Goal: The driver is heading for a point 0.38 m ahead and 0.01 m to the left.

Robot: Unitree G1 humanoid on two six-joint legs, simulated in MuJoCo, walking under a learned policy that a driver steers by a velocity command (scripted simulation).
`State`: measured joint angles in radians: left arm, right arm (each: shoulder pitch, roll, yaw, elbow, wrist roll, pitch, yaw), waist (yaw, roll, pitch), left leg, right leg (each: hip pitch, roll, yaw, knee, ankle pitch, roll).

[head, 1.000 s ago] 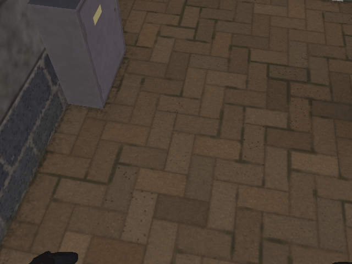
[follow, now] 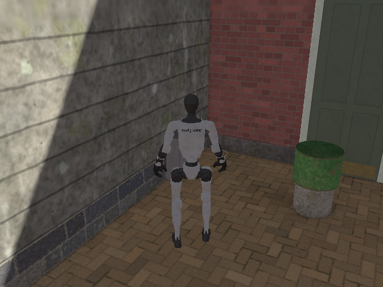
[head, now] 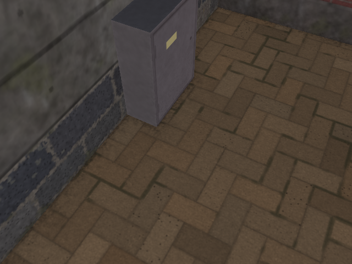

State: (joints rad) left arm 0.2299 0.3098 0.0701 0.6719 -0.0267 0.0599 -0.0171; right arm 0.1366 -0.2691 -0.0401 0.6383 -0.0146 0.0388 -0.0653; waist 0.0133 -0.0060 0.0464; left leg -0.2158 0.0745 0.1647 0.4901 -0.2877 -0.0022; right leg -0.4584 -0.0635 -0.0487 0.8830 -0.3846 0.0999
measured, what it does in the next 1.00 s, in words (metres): steps on the spot: right foot, then left foot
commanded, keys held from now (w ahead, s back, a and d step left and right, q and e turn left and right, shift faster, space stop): e+shift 0.10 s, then q+shift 0.62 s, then e+shift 0.28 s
